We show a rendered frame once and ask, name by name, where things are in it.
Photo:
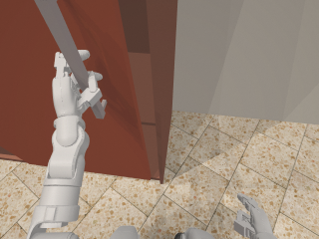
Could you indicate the robot thigh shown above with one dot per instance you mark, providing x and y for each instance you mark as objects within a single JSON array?
[
  {"x": 126, "y": 232},
  {"x": 194, "y": 233}
]

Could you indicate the left robot forearm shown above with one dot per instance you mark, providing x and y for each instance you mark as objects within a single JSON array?
[{"x": 63, "y": 180}]

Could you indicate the right robot thigh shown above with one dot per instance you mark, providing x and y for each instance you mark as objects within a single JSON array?
[{"x": 194, "y": 233}]

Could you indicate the left robot thigh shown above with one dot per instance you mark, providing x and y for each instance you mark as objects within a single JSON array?
[{"x": 126, "y": 232}]

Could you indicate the robot left hand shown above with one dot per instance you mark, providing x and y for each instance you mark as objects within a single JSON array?
[{"x": 66, "y": 90}]

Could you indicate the robot right hand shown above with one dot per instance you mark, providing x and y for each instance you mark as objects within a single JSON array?
[{"x": 250, "y": 225}]

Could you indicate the handle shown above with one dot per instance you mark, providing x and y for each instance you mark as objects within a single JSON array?
[{"x": 60, "y": 31}]

